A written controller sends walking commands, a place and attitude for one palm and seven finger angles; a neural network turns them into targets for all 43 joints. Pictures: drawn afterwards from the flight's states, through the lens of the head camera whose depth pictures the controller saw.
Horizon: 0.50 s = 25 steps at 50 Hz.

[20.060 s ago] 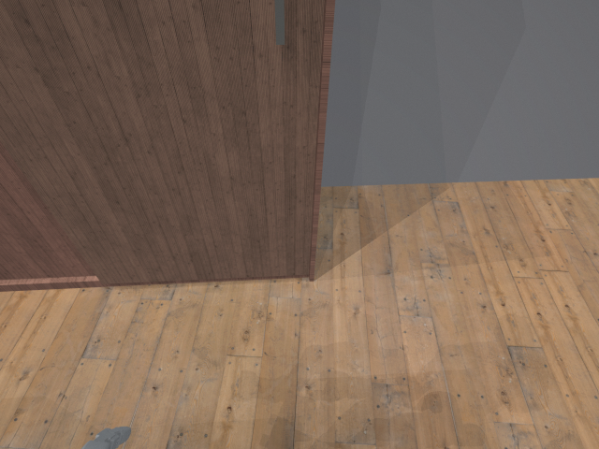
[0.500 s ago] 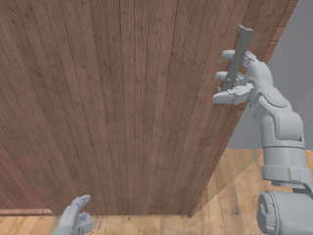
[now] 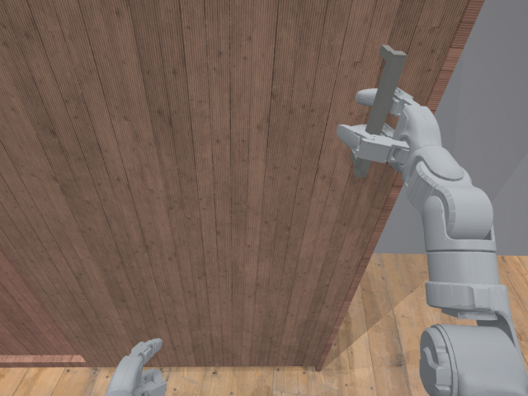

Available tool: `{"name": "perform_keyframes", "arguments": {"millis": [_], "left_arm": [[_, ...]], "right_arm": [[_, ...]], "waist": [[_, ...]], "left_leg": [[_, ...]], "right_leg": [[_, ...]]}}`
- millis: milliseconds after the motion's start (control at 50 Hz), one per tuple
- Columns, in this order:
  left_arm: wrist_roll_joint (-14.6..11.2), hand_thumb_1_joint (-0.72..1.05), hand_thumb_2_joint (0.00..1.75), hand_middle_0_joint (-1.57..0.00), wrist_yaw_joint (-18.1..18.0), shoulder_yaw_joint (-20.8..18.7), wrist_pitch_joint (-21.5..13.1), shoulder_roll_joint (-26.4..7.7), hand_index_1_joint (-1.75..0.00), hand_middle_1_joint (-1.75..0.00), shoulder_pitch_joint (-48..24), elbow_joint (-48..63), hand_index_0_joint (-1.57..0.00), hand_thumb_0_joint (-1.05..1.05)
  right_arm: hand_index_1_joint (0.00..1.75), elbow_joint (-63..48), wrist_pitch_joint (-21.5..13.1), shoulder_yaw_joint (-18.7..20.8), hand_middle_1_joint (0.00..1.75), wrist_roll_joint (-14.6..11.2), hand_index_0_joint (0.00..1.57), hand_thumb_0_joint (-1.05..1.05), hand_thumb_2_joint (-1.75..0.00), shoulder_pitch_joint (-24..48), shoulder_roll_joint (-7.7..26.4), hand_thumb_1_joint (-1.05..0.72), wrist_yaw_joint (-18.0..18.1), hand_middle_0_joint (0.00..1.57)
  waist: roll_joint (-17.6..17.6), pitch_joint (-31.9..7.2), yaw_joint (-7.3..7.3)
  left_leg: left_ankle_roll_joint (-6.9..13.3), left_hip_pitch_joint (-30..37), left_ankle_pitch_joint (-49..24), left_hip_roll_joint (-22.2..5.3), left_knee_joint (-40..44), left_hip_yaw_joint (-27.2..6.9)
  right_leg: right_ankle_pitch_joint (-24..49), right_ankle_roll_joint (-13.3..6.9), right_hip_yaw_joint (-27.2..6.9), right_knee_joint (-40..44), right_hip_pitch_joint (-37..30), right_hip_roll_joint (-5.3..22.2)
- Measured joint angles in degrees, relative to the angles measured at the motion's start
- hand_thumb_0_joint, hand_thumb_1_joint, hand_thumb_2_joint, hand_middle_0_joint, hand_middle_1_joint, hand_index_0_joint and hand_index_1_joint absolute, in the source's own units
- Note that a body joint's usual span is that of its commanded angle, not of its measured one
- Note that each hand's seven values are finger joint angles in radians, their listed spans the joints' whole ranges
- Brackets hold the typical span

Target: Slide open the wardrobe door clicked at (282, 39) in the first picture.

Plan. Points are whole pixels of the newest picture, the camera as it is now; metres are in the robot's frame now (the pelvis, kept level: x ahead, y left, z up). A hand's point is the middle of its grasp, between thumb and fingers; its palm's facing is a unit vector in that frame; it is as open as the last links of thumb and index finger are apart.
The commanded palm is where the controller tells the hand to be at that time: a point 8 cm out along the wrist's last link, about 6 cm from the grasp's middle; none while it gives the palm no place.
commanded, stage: grip the handle and tug to test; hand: right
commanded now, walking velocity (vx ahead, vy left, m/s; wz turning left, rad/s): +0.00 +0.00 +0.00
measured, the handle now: (372, 115) +0.45 -0.12 +0.27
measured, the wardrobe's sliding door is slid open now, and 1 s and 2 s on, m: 0.00 0.00 0.01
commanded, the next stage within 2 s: tug the door sideways, standing still in 0.90 s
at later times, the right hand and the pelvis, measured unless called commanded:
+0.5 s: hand (365, 135) +0.39 -0.10 +0.27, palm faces -0.01 +1.00 -0.02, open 5.5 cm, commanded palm +0.36 -0.16 +0.27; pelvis -0.01 +0.03 +0.00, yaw -1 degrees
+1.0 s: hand (364, 138) +0.38 -0.10 +0.26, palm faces -0.04 +1.00 -0.04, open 5.9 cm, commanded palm +0.35 -0.15 +0.27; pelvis +0.01 +0.03 +0.00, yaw +2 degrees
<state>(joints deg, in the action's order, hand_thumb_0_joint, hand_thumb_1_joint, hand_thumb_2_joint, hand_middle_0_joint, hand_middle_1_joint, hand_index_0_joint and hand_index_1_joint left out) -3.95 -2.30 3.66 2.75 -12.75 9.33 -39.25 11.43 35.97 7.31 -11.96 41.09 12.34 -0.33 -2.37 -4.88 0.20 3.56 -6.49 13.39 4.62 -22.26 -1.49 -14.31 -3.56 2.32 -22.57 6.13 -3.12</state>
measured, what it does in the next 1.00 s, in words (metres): stands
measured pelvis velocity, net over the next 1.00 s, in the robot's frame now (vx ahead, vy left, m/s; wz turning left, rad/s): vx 0.01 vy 0.03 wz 0.03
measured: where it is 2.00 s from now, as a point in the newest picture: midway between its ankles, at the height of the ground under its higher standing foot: outside the picture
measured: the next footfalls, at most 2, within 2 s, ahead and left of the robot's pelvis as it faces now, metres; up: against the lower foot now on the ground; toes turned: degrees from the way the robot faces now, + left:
none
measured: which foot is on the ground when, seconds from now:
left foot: down 0.00-1.00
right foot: down 0.00-1.00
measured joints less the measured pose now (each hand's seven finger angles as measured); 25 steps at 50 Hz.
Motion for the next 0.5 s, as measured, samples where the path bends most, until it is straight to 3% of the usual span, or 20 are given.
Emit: {"name": "perform_keyframes", "arguments": {"millis": [220,500], "left_arm": [[-0.07,0.91,0.90,-0.20,-0.18,-0.38,0.03,-0.64,-0.30,-0.29,0.07,-0.29,-0.20,0.01],[-0.15,0.91,0.90,-0.20,-0.79,-0.48,-0.59,-1.24,-0.30,-0.29,0.33,-0.75,-0.20,0.01]], "right_arm": [[1.33,2.09,-0.25,0.31,1.31,0.58,0.37,0.00,-0.84,1.64,0.17,-0.76,0.52,0.38],[1.36,6.66,-2.57,1.40,1.33,0.51,0.35,0.01,-0.85,3.35,2.14,-0.76,-1.60,0.38]], "waist": [[-0.02,0.43,-0.18],[0.08,0.32,-0.52]], "left_leg": [[0.57,0.01,-0.47,0.27,0.61,0.72],[1.80,-0.95,-1.03,1.07,0.78,1.82]], "right_leg": [[0.48,0.52,-0.72,0.24,0.29,0.29],[1.05,1.72,-1.74,-0.03,1.59,1.12]]}}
